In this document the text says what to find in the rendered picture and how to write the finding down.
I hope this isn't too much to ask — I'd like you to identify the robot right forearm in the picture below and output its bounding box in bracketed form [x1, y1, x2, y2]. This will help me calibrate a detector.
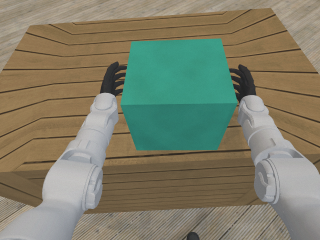
[237, 95, 320, 179]

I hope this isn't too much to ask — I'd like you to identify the pedestal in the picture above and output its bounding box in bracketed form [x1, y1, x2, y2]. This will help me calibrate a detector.
[0, 8, 320, 214]

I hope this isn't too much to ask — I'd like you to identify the robot right upper arm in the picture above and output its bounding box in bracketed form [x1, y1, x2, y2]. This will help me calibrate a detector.
[254, 158, 320, 240]

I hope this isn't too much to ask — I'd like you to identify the robot left forearm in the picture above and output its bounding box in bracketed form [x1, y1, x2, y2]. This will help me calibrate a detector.
[42, 93, 119, 199]

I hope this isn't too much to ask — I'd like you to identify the robot left upper arm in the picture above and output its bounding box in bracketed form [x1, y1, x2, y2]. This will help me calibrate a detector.
[0, 159, 103, 240]

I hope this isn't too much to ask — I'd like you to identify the left robot hand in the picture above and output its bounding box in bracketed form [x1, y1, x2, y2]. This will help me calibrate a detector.
[100, 61, 127, 97]

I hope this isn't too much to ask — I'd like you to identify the right robot hand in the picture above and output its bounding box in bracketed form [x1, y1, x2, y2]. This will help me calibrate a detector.
[229, 64, 256, 103]

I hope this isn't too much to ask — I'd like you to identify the carton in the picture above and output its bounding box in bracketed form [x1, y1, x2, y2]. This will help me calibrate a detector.
[120, 38, 238, 151]

